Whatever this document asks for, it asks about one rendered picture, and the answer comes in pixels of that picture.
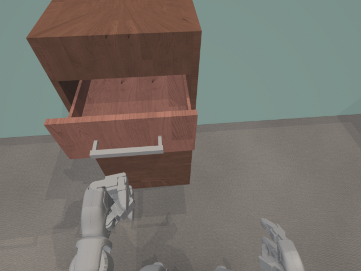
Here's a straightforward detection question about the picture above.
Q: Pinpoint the cabinet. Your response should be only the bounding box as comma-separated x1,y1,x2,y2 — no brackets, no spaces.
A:
26,0,202,189

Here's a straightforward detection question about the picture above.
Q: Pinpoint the drawer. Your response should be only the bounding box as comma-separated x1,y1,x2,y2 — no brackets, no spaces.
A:
44,75,198,159

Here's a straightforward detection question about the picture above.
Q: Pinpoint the right robot hand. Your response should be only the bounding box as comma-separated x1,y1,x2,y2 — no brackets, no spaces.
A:
259,218,305,271

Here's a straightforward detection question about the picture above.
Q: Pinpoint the handle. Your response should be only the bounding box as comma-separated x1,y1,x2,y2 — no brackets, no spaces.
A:
89,135,164,159

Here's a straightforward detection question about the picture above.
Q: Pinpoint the robot left forearm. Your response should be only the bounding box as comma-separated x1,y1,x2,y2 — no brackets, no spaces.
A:
69,236,114,271

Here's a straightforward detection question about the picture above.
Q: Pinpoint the left robot hand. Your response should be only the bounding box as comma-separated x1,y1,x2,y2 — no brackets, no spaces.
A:
81,172,135,239

